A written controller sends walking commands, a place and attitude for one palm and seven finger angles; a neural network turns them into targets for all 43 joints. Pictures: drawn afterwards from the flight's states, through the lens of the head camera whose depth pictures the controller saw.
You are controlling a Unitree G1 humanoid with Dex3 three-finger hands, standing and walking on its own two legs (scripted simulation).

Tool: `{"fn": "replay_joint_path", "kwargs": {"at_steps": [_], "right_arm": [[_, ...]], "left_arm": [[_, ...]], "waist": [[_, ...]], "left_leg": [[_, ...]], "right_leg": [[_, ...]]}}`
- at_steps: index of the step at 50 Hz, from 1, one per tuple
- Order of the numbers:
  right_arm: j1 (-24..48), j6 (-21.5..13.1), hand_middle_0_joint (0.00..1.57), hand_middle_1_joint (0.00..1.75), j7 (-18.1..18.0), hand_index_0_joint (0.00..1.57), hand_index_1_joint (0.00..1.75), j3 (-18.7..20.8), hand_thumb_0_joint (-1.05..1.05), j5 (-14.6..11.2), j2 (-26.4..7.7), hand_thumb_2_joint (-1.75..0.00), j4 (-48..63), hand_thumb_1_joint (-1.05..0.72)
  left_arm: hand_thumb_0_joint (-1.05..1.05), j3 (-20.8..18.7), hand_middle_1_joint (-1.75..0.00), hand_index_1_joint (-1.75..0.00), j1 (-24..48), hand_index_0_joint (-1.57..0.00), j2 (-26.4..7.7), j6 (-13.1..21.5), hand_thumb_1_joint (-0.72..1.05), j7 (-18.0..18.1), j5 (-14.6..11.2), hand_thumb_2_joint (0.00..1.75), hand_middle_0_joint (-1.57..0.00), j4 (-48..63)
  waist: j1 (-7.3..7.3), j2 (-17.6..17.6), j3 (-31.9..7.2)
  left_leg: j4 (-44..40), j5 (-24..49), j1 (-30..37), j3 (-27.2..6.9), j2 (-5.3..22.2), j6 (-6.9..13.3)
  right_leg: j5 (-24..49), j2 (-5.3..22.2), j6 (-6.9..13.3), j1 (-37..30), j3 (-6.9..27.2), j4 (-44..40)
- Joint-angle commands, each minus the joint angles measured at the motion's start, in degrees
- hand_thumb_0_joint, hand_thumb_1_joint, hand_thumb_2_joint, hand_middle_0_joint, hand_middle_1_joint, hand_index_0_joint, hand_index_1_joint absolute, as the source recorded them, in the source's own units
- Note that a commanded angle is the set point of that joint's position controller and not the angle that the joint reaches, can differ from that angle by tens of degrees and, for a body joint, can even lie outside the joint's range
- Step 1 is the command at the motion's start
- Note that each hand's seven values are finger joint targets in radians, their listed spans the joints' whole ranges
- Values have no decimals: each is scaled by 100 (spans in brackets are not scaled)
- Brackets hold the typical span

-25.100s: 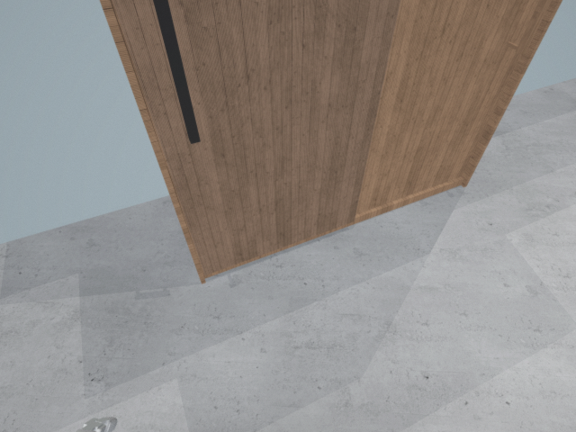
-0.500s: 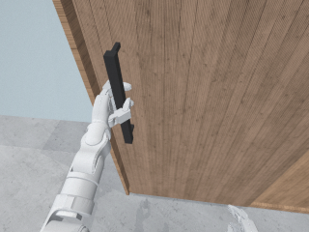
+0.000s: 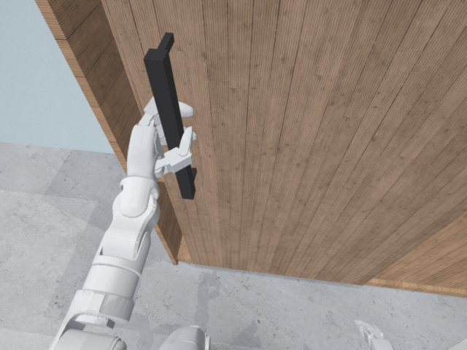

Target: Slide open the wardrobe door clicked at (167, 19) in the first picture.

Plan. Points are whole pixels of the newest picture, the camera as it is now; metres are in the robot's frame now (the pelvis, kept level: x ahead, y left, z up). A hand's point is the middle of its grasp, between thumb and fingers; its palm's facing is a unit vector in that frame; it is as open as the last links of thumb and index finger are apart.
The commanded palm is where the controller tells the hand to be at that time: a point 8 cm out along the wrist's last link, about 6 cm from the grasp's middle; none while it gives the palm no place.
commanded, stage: step sideways, sliding the door along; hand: left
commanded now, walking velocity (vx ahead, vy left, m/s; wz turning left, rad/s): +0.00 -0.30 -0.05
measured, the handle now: (180, 133) +0.43 +0.14 +0.11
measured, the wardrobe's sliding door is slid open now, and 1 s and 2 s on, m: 0.07 0.26 0.43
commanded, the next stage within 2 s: stop walking and hold the door there in 1.66 s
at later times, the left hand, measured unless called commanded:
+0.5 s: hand (219, 150) +0.39 +0.06 +0.13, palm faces +0.31 -0.95 -0.06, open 6.1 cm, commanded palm +0.35 +0.04 +0.13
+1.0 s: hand (315, 159) +0.38 -0.09 +0.13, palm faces +0.33 -0.94 -0.03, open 6.1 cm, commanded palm +0.35 -0.10 +0.13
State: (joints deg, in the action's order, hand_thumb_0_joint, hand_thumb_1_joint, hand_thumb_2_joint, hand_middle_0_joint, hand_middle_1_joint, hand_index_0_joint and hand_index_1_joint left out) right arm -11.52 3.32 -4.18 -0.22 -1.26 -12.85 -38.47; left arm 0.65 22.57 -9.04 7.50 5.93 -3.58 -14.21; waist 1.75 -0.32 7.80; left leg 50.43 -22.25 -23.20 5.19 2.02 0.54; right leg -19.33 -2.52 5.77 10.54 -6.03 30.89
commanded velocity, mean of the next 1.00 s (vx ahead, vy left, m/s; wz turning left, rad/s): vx -0.05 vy -0.29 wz -0.09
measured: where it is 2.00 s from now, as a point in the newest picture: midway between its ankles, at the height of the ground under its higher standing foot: outside the picture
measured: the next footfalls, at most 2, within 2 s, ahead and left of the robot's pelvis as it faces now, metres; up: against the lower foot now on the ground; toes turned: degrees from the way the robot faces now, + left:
left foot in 0.06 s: +0.07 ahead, +0.12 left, +0.00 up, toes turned +6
right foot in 0.38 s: +0.12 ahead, -0.29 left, +0.00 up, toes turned -4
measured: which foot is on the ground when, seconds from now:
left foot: up 0.00-0.04, down 0.06-0.38, up 0.40-0.50, down 0.52-0.88, up 0.90-1.00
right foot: down 0.00-0.06, up 0.08-0.36, down 0.38-0.52, up 0.54-0.84, down 0.86-1.00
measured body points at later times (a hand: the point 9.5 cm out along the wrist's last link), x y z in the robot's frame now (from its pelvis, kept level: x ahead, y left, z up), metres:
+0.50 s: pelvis +0.02 -0.13 -0.02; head +0.09 -0.11 +0.42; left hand +0.36 +0.11 +0.13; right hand +0.23 -0.33 -0.13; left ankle +0.03 +0.02 -0.71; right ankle +0.08 -0.29 -0.73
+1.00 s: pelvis +0.04 -0.27 -0.01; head +0.14 -0.27 +0.43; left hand +0.36 -0.04 +0.13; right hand +0.29 -0.45 -0.11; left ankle +0.03 -0.11 -0.70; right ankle +0.10 -0.41 -0.73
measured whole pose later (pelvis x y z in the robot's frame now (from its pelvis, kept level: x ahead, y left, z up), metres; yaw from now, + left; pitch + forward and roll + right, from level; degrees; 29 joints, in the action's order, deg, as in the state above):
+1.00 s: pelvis +0.04 -0.27 -0.01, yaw +4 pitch -4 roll -1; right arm -0.2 -3.5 0.0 1.1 -3.3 -12.0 -33.4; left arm -4.0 11.1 -6.5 4.9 11.5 -4.5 8.5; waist 3.0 3.2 17.5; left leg 50.7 -31.0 -19.5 -0.2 5.3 -1.9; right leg -13.6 4.1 -1.2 15.9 -4.2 34.0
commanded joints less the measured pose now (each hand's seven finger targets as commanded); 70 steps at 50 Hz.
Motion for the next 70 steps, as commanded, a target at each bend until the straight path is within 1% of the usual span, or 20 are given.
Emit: {"fn": "replay_joint_path", "kwargs": {"at_steps": [1,3,4,10,16,21,24,25,26,29,33,40,42,45,50,52,53,65,68,70], "right_arm": [[468,-358,20,30,-91,20,30,231,0,57,-485,-90,934,-90],[760,-436,20,30,43,20,30,273,0,32,-551,-90,1042,-90],[898,-427,20,30,81,20,30,267,0,-14,-485,-90,994,-90],[972,-476,20,30,88,20,30,361,0,-40,-654,-90,887,-90],[968,-726,20,30,169,20,30,319,0,-240,-569,-90,1193,-90],[1051,-801,20,30,117,20,30,336,0,-185,-301,-90,1056,-90],[996,-729,20,30,188,20,30,263,0,-148,-283,-90,821,-90],[1077,-685,20,30,181,20,30,396,0,-122,-557,-90,908,-90],[1217,-636,20,30,259,20,30,548,0,-66,-820,-90,1178,-90],[1222,-615,20,30,471,20,30,532,0,-153,-634,-90,1226,-90],[950,-709,20,30,560,20,30,535,0,-144,-672,-90,1240,-90],[884,-880,20,30,527,20,30,398,0,-242,-591,-90,1525,-90],[936,-946,20,30,543,20,30,335,0,-300,-437,-90,1553,-90],[1124,-972,20,30,386,20,30,431,0,-262,-308,-90,1538,-90],[1158,-854,20,30,283,20,30,345,0,-169,-227,-90,1133,-90],[1170,-710,20,30,327,20,30,629,0,-93,-703,-90,1442,-90],[1097,-677,20,30,443,20,30,658,0,-78,-856,-90,1436,-90],[870,-648,20,30,481,20,30,429,0,-174,-678,-90,1324,-90],[904,-749,20,30,493,20,30,311,0,-282,-271,-90,1357,-90],[1177,-757,20,30,343,20,30,434,0,-216,-395,-90,1321,-90]], "left_arm": [[0,2,-140,-140,2648,-45,-666,529,90,-56,48,90,-45,2142],[0,41,-140,-140,2774,-45,-542,633,90,-99,-121,90,-45,2511],[0,-163,-140,-140,2788,-45,-784,597,90,-121,-91,90,-45,2685],[0,-76,-140,-140,2658,-45,-669,376,90,-204,27,90,-45,2615],[0,660,-140,-140,2732,-45,44,323,90,-207,16,90,-45,2330],[0,901,-140,-140,2852,-45,-73,262,90,-17,175,90,-45,2887],[0,1228,-140,-140,2852,-45,475,381,90,19,26,90,-45,3326],[0,1243,-140,-140,2771,-45,457,402,90,-38,-45,90,-45,3394],[0,1277,-140,-140,2620,-45,570,447,90,-114,-110,90,-45,3576],[0,1282,-140,-140,2903,-45,464,474,90,-192,-54,90,-45,4010],[0,1276,-140,-140,2228,-45,493,292,90,-227,-47,90,-45,3873],[0,1072,-140,-140,1445,-45,245,374,90,-181,96,90,-45,3887],[0,1011,-140,-140,1292,-45,132,460,90,-188,180,90,-45,3954],[0,473,-140,-140,734,-45,-520,394,90,-40,172,90,-45,3935],[0,547,-140,-140,858,-45,-260,663,90,135,61,90,-45,4562],[0,717,-140,-140,609,-45,8,608,90,-19,-39,90,-45,4566],[0,715,-140,-140,581,-45,99,551,90,-78,125,90,-45,4051],[0,309,-140,-140,1001,-45,-298,347,90,-94,149,90,-45,3304],[0,336,-140,-140,1339,-45,-417,448,90,-162,190,90,-45,3291],[0,-110,-140,-140,1354,-45,-1059,329,90,-27,99,90,-45,3166]], "waist": [[-391,-243,-2395],[-376,1429,-2643],[-338,493,-2328],[-299,1263,-2034],[-260,1462,-1904],[-192,-2699,-2018],[-660,-870,-2149],[-741,391,-2110],[-468,2067,-2187],[-478,1001,-2019],[-357,1445,-2274],[-455,1714,-1989],[-366,1095,-1870],[-167,-2731,-2338],[-442,-720,-2396],[-263,1001,-2656],[-288,565,-2754],[-385,1866,-1807],[-314,319,-1937],[-133,-2810,-2137]], "left_leg": [[-2477,1625,2699,-229,522,251],[-2847,3696,4125,-3965,3236,1686],[-2644,4542,4261,-3608,3118,1716],[-2717,2797,2092,-860,2115,881],[-1686,1566,1189,-203,1542,383],[1820,-1300,-432,-488,33,-125],[-1161,-89,880,-353,224,-28],[-2668,1015,2069,-974,746,167],[-3098,2504,3036,-3190,2508,812],[-2940,2247,2606,-3201,2776,1447],[-2203,4531,3466,-1231,2210,873],[-1541,4937,2970,-423,1796,217],[-827,4039,2406,-374,1360,389],[1198,-1397,241,-408,57,-290],[-2717,1121,1567,-52,471,-168],[-2842,5814,3646,-2069,2914,956],[-2750,5646,3361,-2127,3266,1335],[-1969,3637,2261,-118,2100,317],[-311,1891,1524,84,1186,246],[1763,-1645,-202,-182,139,-274]], "right_leg": [[2738,917,-36,609,676,1035],[-1089,55,-607,2850,1163,4111],[-984,246,-445,3407,1375,4509],[115,652,-604,1647,581,2345],[453,208,-736,-51,-295,533],[3157,1963,506,-897,2365,-979],[3148,1484,206,-422,705,719],[1933,966,-236,826,222,1953],[-1040,390,-581,2450,250,3090],[-806,659,-573,2803,1080,4636],[-746,701,-702,2724,721,3930],[709,210,-742,393,-33,191],[2269,332,-762,-494,10,-1096],[6528,1909,246,-1495,1962,-407],[5325,1506,-14,-1051,947,909],[1,588,-704,1536,525,2456],[-1351,354,-691,1719,887,3676],[177,250,-819,359,-58,478],[2047,598,-688,-607,175,-1287],[3332,1869,299,-747,2417,-1144]]}}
